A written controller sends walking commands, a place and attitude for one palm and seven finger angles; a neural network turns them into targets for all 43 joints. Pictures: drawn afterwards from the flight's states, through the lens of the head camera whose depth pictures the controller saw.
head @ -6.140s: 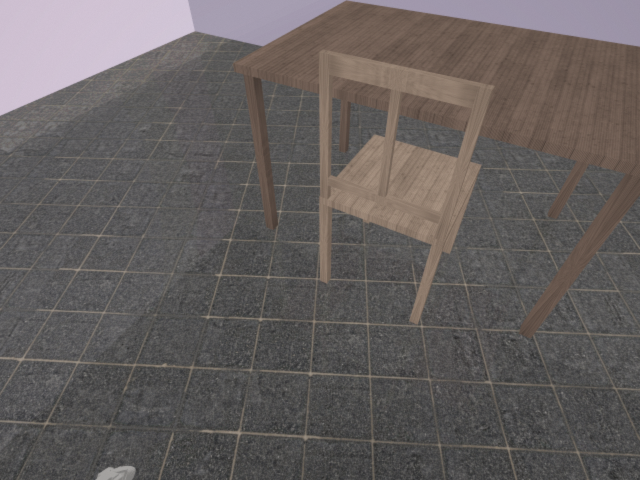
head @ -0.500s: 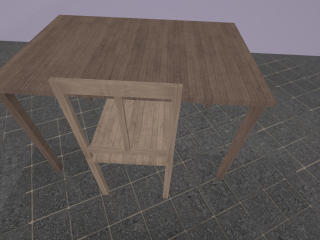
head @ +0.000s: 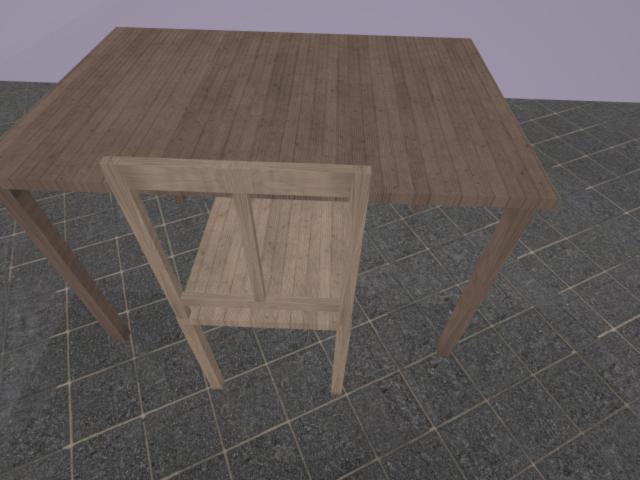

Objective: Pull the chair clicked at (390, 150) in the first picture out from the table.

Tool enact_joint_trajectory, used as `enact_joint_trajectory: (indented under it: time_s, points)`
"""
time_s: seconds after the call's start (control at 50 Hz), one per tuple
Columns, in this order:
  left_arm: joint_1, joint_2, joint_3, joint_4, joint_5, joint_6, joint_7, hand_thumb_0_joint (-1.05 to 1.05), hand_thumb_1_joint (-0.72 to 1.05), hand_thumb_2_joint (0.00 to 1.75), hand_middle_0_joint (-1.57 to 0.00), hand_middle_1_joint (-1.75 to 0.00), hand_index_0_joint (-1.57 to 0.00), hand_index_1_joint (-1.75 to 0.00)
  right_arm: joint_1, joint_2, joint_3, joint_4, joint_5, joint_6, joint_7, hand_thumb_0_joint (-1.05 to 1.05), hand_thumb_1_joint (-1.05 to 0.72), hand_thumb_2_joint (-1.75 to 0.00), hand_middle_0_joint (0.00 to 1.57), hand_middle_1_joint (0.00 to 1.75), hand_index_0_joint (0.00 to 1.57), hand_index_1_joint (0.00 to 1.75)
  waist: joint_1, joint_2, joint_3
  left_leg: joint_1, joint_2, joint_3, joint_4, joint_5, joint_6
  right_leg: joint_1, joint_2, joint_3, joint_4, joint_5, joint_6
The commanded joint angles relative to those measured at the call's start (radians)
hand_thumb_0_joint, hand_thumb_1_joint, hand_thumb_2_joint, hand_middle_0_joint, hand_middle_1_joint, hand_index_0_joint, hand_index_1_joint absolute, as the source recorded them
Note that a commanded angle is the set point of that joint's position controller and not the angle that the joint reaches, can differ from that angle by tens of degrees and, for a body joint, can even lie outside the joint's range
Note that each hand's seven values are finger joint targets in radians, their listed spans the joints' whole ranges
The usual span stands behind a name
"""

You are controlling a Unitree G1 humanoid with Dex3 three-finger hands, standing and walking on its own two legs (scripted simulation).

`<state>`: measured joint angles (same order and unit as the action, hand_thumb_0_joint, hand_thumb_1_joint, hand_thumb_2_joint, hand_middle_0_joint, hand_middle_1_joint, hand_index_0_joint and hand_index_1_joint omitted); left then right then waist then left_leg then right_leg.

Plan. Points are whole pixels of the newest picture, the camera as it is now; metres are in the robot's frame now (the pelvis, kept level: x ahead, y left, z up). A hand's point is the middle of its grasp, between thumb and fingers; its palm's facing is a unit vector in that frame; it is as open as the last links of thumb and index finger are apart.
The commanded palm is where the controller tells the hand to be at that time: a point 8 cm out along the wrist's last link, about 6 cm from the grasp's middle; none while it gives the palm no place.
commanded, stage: look again from close up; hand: left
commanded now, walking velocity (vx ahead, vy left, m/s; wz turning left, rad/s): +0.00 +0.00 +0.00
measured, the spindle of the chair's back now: (251, 252) +0.52 +0.16 -0.09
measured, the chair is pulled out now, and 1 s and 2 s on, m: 0.00 0.00 0.00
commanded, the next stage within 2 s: shuffle to correct the standing spot in 0.14 s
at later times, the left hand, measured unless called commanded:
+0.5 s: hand out of the picture +0.00 +0.14 -0.18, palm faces +0.03 -0.99 -0.17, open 7.3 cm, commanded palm none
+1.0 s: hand out of the picture +0.07 +0.16 -0.18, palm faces +0.04 -0.97 -0.22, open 7.3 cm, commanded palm none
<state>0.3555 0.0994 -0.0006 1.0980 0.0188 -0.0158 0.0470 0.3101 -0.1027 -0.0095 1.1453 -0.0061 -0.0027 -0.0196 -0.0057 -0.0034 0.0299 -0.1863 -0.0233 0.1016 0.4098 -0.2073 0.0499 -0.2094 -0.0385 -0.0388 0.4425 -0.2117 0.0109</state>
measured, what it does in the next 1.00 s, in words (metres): shifts its weight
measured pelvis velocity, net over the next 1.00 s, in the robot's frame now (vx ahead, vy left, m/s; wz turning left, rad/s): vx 0.08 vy -0.02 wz -0.01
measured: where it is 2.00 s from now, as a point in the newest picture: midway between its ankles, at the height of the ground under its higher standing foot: outside the picture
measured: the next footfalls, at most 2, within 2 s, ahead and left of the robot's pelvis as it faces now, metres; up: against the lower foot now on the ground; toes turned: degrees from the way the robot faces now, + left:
right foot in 1.38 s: +0.10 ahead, -0.11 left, +0.00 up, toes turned +1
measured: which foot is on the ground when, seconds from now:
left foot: down 0.00-1.00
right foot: down 0.00-1.00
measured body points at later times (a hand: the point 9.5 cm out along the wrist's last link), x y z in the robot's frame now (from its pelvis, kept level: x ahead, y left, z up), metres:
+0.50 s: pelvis +0.04 -0.02 +0.00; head +0.04 -0.03 +0.45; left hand +0.00 +0.19 -0.16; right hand +0.00 -0.22 -0.17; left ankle +0.01 +0.08 -0.74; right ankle +0.02 -0.13 -0.74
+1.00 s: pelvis +0.08 -0.02 -0.01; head +0.12 -0.02 +0.44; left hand +0.07 +0.21 -0.17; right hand +0.13 -0.25 -0.17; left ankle +0.02 +0.08 -0.74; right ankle +0.02 -0.13 -0.74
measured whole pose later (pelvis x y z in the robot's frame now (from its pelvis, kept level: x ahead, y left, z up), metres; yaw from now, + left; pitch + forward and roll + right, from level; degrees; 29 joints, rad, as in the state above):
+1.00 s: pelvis +0.08 -0.02 -0.01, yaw +0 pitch +2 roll +0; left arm 0.31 0.14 0.02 1.06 0.02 -0.01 0.06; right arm 0.19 -0.17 -0.05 1.05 0.00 0.01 -0.04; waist 0.01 0.00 0.03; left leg -0.19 0.01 0.11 0.52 -0.37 0.01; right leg -0.19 -0.01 -0.04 0.52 -0.38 -0.01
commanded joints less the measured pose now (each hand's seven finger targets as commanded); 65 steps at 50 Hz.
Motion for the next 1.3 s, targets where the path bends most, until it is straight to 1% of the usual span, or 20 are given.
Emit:
enact_joint_trajectory:
  time_s: [0.0, 0.22, 0.38, 0.5, 0.56, 0.62, 0.66, 0.7, 0.74, 0.86, 0.94, 0.96, 0.98, 1.0, 1.02, 1.06, 1.1, 1.14, 1.18, 1.28]
  points:
    - [0.095, 0.074, 0.017, -0.012, 0.000, -0.010, 0.003, 0.00, 0.90, 0.90, -0.20, -0.30, -0.20, -0.30, 0.073, -0.088, -0.011, -0.016, -0.003, -0.011, -0.009, 0.00, -0.90, -0.90, 0.20, 0.30, 0.20, 0.30, 0.004, 0.010, 0.080, -0.045, 0.129, -0.158, -0.137, -0.087, -0.010, -0.037, -0.062, 0.068, -0.077, 0.025, -0.034]
    - [0.088, 0.076, 0.017, -0.004, -0.002, -0.015, 0.004, 0.00, 0.90, 0.90, -0.20, -0.30, -0.20, -0.30, 0.070, -0.084, -0.006, -0.010, -0.001, -0.019, -0.012, 0.00, -0.90, -0.90, 0.20, 0.30, 0.20, 0.30, 0.001, -0.001, 0.044, 0.015, 0.126, -0.133, -0.106, 0.045, -0.011, -0.015, -0.072, 0.078, -0.077, 0.100, -0.035]
    - [0.091, 0.059, 0.026, -0.011, 0.014, 0.004, -0.021, 0.00, 0.90, 0.90, -0.20, -0.30, -0.20, -0.30, 0.075, -0.135, -0.033, -0.008, -0.011, -0.010, -0.014, 0.00, -0.90, -0.90, 0.20, 0.30, 0.20, 0.30, 0.000, 0.092, 0.145, -0.075, 0.219, -0.250, -0.248, -0.444, 0.039, -0.101, -0.004, -0.020, 0.044, -0.152, -0.031]
    - [0.143, 0.066, 0.037, -0.003, 0.008, -0.010, -0.028, 0.00, 0.90, 0.90, -0.20, -0.30, -0.20, -0.30, 0.079, -0.104, -0.032, -0.021, -0.009, -0.024, -0.019, 0.00, -0.90, -0.90, 0.20, 0.30, 0.20, 0.30, 0.017, -0.028, 0.147, -0.106, 0.153, -0.161, -0.074, -0.247, 0.026, -0.049, -0.048, 0.087, -0.041, -0.103, -0.069]
    - [0.210, 0.111, 0.047, 0.028, -0.003, -0.026, -0.013, 0.00, 0.90, 0.90, -0.20, -0.30, -0.20, -0.30, 0.048, -0.044, -0.010, -0.038, -0.009, -0.031, -0.020, 0.00, -0.90, -0.90, 0.20, 0.30, 0.20, 0.30, 0.032, -0.178, 0.095, -0.211, 0.050, -0.014, 0.159, -0.105, -0.026, 0.121, -0.189, 0.270, -0.120, 0.196, -0.140]
    - [0.175, 0.101, 0.034, 0.026, -0.006, -0.041, 0.004, 0.00, 0.90, 0.90, -0.20, -0.30, -0.20, -0.30, 0.042, -0.044, -0.003, -0.028, 0.000, -0.026, -0.027, 0.00, -0.90, -0.90, 0.20, 0.30, 0.20, 0.30, 0.015, -0.101, 0.005, -0.154, 0.077, -0.050, 0.153, -0.145, -0.051, 0.212, -0.207, 0.197, -0.012, 0.879, -0.150]
    - [0.149, 0.115, 0.032, 0.017, -0.009, -0.039, 0.013, 0.00, 0.90, 0.90, -0.20, -0.30, -0.20, -0.30, 0.067, -0.053, -0.005, -0.012, 0.007, -0.020, -0.033, 0.00, -0.90, -0.90, 0.20, 0.30, 0.20, 0.30, -0.001, -0.049, -0.033, -0.050, 0.086, -0.046, 0.066, 0.070, -0.053, 0.196, -0.178, 0.138, 0.049, 1.027, -0.098]
    - [0.121, 0.136, 0.040, -0.008, -0.012, -0.029, 0.017, 0.00, 0.90, 0.90, -0.20, -0.30, -0.20, -0.30, 0.097, -0.090, -0.018, -0.012, 0.007, -0.012, -0.041, 0.00, -0.90, -0.90, 0.20, 0.30, 0.20, 0.30, -0.010, -0.008, -0.053, 0.060, 0.103, -0.042, 0.085, 0.409, -0.044, 0.131, -0.129, 0.087, 0.108, 0.968, -0.059]
    - [0.125, 0.146, 0.050, -0.019, -0.009, -0.019, 0.023, 0.00, 0.90, 0.90, -0.20, -0.30, -0.20, -0.30, 0.091, -0.108, -0.030, -0.024, 0.005, -0.003, -0.047, 0.00, -0.90, -0.90, 0.20, 0.30, 0.20, 0.30, -0.001, 0.024, -0.042, 0.094, 0.117, -0.036, 0.137, 0.551, -0.040, 0.074, -0.120, 0.085, 0.121, 0.878, -0.058]
    - [0.074, 0.144, 0.055, -0.041, 0.002, 0.002, 0.018, 0.00, 0.90, 0.90, -0.20, -0.30, -0.20, -0.30, 0.005, -0.103, -0.046, -0.079, 0.000, 0.015, -0.034, 0.00, -0.90, -0.90, 0.20, 0.30, 0.20, 0.30, 0.007, -0.044, 0.003, 0.050, 0.101, -0.048, 0.111, 0.265, -0.051, 0.031, -0.155, 0.117, 0.053, 0.657, -0.093]
    - [0.041, 0.133, 0.044, -0.061, 0.003, 0.006, 0.013, 0.00, 0.90, 0.90, -0.20, -0.30, -0.20, -0.30, -0.005, -0.114, -0.041, -0.091, -0.001, 0.010, -0.027, 0.00, -0.90, -0.90, 0.20, 0.30, 0.20, 0.30, 0.005, -0.010, 0.012, 0.092, 0.141, -0.093, 0.032, 0.323, -0.027, -0.018, -0.100, 0.094, 0.029, 0.379, -0.056]
    - [0.102, 0.191, 0.042, -0.044, 0.014, -0.025, 0.043, 0.00, 0.90, 0.90, -0.20, -0.30, -0.20, -0.30, -0.104, -0.178, -0.044, -0.188, 0.010, -0.011, -0.016, 0.00, -0.90, -0.90, 0.20, 0.30, 0.20, 0.30, 0.036, -0.105, -0.004, -0.003, 0.135, -0.034, 0.314, 0.435, -0.048, 0.003, -0.125, 0.130, -0.008, 0.882, 0.005]
    - [0.114, 0.223, 0.062, -0.100, 0.018, -0.037, 0.040, 0.00, 0.90, 0.90, -0.20, -0.30, -0.20, -0.30, -0.047, -0.127, -0.038, -0.235, 0.000, -0.018, -0.004, 0.00, -0.90, -0.90, 0.20, 0.30, 0.20, 0.30, 0.025, -0.205, -0.108, -0.200, 0.055, -0.061, 0.336, -0.062, -0.028, 0.254, -0.190, 0.198, 0.091, 1.135, -0.069]
    - [0.102, 0.225, 0.058, -0.109, 0.017, -0.046, 0.038, 0.00, 0.90, 0.90, -0.20, -0.30, -0.20, -0.30, -0.088, -0.126, -0.039, -0.252, 0.003, -0.022, -0.006, 0.00, -0.90, -0.90, 0.20, 0.30, 0.20, 0.30, 0.036, -0.191, -0.155, -0.272, 0.035, -0.068, 0.302, -0.228, -0.019, 0.349, -0.218, 0.220, 0.141, 1.257, -0.118]
    - [0.060, 0.231, 0.059, -0.120, 0.016, -0.048, 0.040, 0.00, 0.90, 0.90, -0.20, -0.30, -0.20, -0.30, -0.064, -0.132, -0.040, -0.246, 0.006, -0.028, -0.004, 0.00, -0.90, -0.90, 0.20, 0.30, 0.20, 0.30, 0.004, -0.166, -0.218, -0.260, 0.028, -0.052, 0.196, -0.205, -0.016, 0.396, -0.209, 0.174, 0.198, 1.265, -0.129]
    - [-0.022, 0.232, 0.057, -0.182, -0.005, -0.036, 0.032, 0.00, 0.90, 0.90, -0.20, -0.30, -0.20, -0.30, 0.053, -0.166, -0.040, -0.208, -0.008, -0.034, 0.003, 0.00, -0.90, -0.90, 0.20, 0.30, 0.20, 0.30, -0.050, 0.022, -0.263, 0.047, 0.062, -0.054, 0.047, 0.315, 0.000, 0.205, -0.122, 0.068, 0.357, 0.918, -0.080]
    - [-0.080, 0.165, 0.031, -0.199, -0.019, -0.012, 0.022, 0.00, 0.90, 0.90, -0.20, -0.30, -0.20, -0.30, 0.080, -0.217, -0.045, -0.198, -0.012, -0.027, -0.011, 0.00, -0.90, -0.90, 0.20, 0.30, 0.20, 0.30, -0.048, 0.329, -0.153, 0.250, 0.295, -0.314, 0.036, 1.079, 0.145, -0.189, 0.031, 0.022, 0.500, -0.319, -0.017]
    - [-0.109, 0.162, 0.029, -0.207, -0.012, 0.025, 0.017, 0.00, 0.90, 0.90, -0.20, -0.30, -0.20, -0.30, -0.004, -0.182, -0.024, -0.227, -0.014, -0.015, -0.019, 0.00, -0.90, -0.90, 0.20, 0.30, 0.20, 0.30, -0.007, 0.167, 0.021, 0.081, 0.301, -0.265, 0.003, 0.858, 0.177, -0.208, 0.001, 0.057, 0.525, -0.390, -0.020]
    - [-0.093, 0.154, 0.032, -0.200, -0.008, 0.036, 0.007, 0.00, 0.90, 0.90, -0.20, -0.30, -0.20, -0.30, -0.066, -0.196, -0.022, -0.249, -0.018, -0.010, -0.007, 0.00, -0.90, -0.90, 0.20, 0.30, 0.20, 0.30, 0.030, 0.085, 0.089, -0.092, 0.251, -0.219, -0.040, 0.504, 0.151, -0.122, -0.004, 0.016, 0.446, -0.318, -0.017]
    - [-0.047, 0.152, 0.031, -0.189, 0.002, 0.041, -0.009, 0.00, 0.90, 0.90, -0.20, -0.30, -0.20, -0.30, -0.090, -0.204, -0.021, -0.259, -0.015, -0.008, 0.003, 0.00, -0.90, -0.90, 0.20, 0.30, 0.20, 0.30, 0.046, 0.069, 0.115, -0.293, 0.202, -0.258, -0.137, -0.224, 0.101, 0.028, 0.009, 0.015, 0.229, -0.122, -0.026]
